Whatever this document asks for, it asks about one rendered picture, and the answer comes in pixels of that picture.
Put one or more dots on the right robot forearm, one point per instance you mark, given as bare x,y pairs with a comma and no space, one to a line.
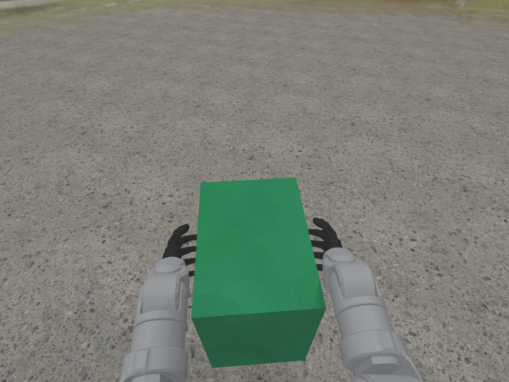
369,344

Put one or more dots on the carton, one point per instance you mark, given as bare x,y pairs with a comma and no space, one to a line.
257,295

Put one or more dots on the right robot hand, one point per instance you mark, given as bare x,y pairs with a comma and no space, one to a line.
329,237

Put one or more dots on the left robot forearm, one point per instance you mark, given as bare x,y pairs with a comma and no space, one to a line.
157,351

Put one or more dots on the left robot hand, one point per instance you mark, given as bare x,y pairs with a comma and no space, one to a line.
176,241

